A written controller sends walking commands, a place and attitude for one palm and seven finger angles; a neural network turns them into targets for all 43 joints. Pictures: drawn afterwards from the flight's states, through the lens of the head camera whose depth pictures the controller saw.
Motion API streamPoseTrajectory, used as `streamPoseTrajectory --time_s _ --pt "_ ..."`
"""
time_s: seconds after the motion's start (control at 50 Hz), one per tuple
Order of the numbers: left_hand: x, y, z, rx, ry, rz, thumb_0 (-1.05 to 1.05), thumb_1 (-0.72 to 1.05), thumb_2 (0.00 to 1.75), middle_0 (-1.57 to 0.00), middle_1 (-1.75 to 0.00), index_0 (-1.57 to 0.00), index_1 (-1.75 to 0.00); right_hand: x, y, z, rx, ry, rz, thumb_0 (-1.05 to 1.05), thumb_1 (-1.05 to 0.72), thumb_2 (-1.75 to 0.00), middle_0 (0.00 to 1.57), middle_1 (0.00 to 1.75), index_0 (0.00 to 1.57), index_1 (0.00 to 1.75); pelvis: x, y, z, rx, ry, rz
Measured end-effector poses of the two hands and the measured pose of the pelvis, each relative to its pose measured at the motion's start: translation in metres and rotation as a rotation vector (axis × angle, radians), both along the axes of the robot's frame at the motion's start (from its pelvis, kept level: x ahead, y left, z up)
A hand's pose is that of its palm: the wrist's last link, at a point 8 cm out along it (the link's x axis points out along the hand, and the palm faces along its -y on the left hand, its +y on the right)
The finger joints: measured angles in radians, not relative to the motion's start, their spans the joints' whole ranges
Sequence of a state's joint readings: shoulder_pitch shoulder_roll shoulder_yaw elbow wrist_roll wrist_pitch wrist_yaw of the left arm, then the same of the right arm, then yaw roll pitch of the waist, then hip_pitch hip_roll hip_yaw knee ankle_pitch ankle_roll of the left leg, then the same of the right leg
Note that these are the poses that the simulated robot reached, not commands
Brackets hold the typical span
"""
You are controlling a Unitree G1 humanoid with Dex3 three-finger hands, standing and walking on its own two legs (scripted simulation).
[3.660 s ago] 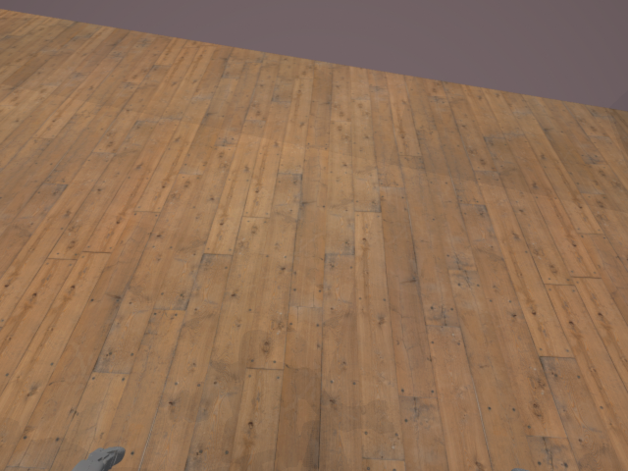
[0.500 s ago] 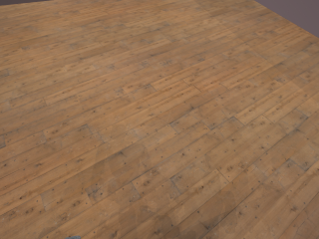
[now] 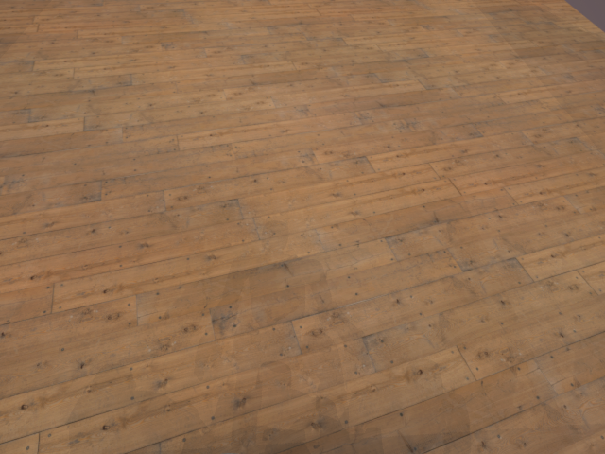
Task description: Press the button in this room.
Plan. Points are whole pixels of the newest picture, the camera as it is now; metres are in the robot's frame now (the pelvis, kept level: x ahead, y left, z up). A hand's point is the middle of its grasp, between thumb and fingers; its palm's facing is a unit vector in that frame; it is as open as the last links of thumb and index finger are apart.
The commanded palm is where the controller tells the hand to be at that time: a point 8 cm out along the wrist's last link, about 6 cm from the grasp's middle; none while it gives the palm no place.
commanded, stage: turn or walk to find it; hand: left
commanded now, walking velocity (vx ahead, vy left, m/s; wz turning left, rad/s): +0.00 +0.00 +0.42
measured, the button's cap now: out of the picture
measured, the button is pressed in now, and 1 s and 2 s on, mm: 0 0 0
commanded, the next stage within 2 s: none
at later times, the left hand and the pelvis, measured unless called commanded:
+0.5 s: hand out of the picture +0.03 +0.19 -0.14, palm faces +0.21 -0.94 -0.27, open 7.3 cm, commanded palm none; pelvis -0.04 -0.02 +0.01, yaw +12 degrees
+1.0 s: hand out of the picture -0.12 +0.23 -0.17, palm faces +0.45 -0.86 -0.24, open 7.3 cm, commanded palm none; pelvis -0.07 +0.02 +0.01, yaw +24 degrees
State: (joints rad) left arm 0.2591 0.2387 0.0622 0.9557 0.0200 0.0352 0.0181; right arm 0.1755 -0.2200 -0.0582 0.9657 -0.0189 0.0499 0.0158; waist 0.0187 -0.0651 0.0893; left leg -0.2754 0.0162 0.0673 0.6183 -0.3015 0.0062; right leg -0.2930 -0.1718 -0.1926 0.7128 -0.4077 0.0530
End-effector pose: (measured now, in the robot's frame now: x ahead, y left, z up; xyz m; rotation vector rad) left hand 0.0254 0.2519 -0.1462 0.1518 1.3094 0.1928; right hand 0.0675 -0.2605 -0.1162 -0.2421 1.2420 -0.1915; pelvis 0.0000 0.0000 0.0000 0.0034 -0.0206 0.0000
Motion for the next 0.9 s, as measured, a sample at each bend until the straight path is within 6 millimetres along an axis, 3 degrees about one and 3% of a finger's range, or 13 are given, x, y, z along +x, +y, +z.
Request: streamPoseTrajectory --time_s 0.08,0.22,0.32,0.44,0.58,0.68,0.76,0.86,0.9 --pt "-0.017 0.021 0.003 0.013 0.054 0.033 0.00 0.91 0.90 -0.20 -0.30 -0.21 -0.30 0.012 0.022 0.011 -0.001 -0.050 0.038 0.01 -0.91 -0.90 0.20 0.30 0.20 0.30 -0.006 0.010 0.007 -0.014 0.002 0.013" --pt "-0.013 0.032 0.022 0.025 -0.026 0.067 0.00 0.91 0.90 -0.20 -0.30 -0.20 -0.30 0.013 0.044 0.015 0.034 -0.057 0.087 0.00 -0.91 -0.90 0.20 0.30 0.20 0.30 -0.014 0.016 0.018 -0.027 0.008 0.068" --pt "-0.001 0.022 0.032 0.039 -0.099 0.077 0.00 0.91 0.90 -0.20 -0.30 -0.20 -0.30 0.002 0.040 0.006 0.061 -0.033 0.101 0.00 -0.90 -0.90 0.20 0.30 0.20 0.30 -0.022 0.009 0.018 -0.019 0.010 0.110" --pt "-0.001 -0.004 0.038 0.070 -0.180 0.092 0.00 0.91 0.90 -0.20 -0.30 -0.20 -0.30 -0.013 0.016 -0.016 0.095 0.010 0.115 0.01 -0.90 -0.90 0.20 0.30 0.20 0.30 -0.032 -0.013 0.008 0.006 0.021 0.165" --pt "-0.044 -0.026 0.045 0.069 -0.146 0.167 0.00 0.91 0.90 -0.21 -0.30 -0.21 -0.30 -0.019 -0.005 -0.015 0.085 0.076 0.161 0.01 -0.91 -0.90 0.20 0.30 0.20 0.30 -0.040 -0.024 0.014 0.010 -0.001 0.245" --pt "-0.074 -0.029 0.038 0.050 -0.102 0.229 0.00 0.91 0.90 -0.21 -0.30 -0.21 -0.30 -0.016 -0.004 -0.010 0.056 0.112 0.210 0.01 -0.91 -0.90 0.20 0.30 0.20 0.30 -0.043 -0.022 0.015 0.015 0.002 0.299" --pt "-0.104 -0.021 0.026 0.027 -0.066 0.289 0.00 0.91 0.90 -0.21 -0.30 -0.21 -0.30 -0.002 0.013 -0.007 0.031 0.113 0.276 0.01 -0.91 -0.90 0.20 0.30 0.20 0.30 -0.049 -0.012 0.012 0.011 0.008 0.339" --pt "-0.150 0.000 0.002 0.002 -0.002 0.378 0.00 0.91 0.90 -0.21 -0.30 -0.21 -0.30 0.025 0.050 -0.004 0.003 0.030 0.373 0.01 -0.91 -0.90 0.20 0.30 0.20 0.30 -0.059 0.008 0.000 0.001 0.014 0.384" --pt "-0.163 0.007 0.000 0.002 0.038 0.395 0.00 0.91 0.90 -0.21 -0.30 -0.21 -0.30 0.032 0.065 0.002 0.006 -0.009 0.397 0.01 -0.91 -0.90 0.20 0.30 0.20 0.30 -0.063 0.012 0.003 -0.003 0.013 0.386"
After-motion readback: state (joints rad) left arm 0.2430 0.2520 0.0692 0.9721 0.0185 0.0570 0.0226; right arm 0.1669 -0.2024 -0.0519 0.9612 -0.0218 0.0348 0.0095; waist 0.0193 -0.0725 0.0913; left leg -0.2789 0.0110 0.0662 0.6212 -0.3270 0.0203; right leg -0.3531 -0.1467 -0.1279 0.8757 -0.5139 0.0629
